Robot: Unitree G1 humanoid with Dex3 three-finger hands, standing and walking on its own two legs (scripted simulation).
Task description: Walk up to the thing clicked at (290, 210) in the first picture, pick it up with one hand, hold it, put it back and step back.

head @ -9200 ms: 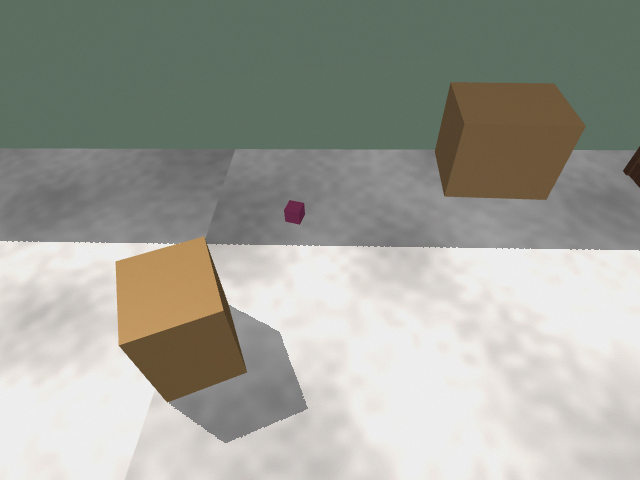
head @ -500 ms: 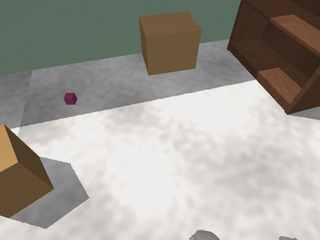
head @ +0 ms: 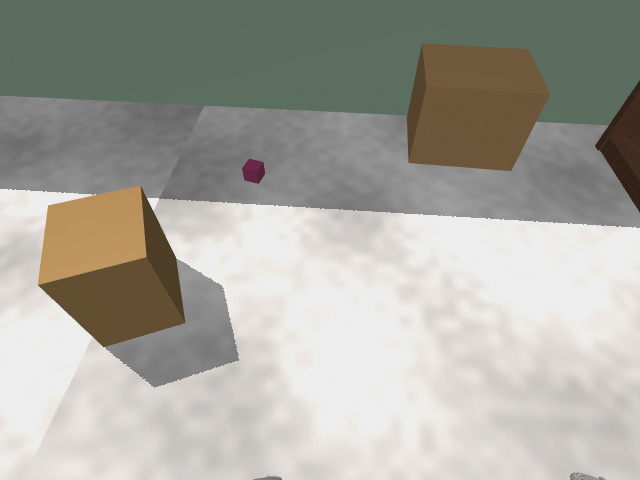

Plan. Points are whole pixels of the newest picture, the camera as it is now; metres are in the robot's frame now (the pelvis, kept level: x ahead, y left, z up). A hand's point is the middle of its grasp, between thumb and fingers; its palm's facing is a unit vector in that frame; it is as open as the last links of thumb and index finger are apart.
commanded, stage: walk up
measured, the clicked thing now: (253, 171) +1.44 +0.35 -0.71
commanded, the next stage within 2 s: stand in 1.14 s
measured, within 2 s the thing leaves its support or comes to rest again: neither
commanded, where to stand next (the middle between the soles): +0.08 -0.02 m, yaw +6 degrees
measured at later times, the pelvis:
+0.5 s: pelvis +0.00 -0.02 +0.00, yaw +7 degrees
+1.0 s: pelvis +0.02 -0.03 +0.02, yaw +9 degrees
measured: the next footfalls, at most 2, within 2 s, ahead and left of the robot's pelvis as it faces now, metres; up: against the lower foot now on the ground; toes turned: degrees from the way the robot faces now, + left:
right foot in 0.36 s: +0.06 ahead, -0.17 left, +0.00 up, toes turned +2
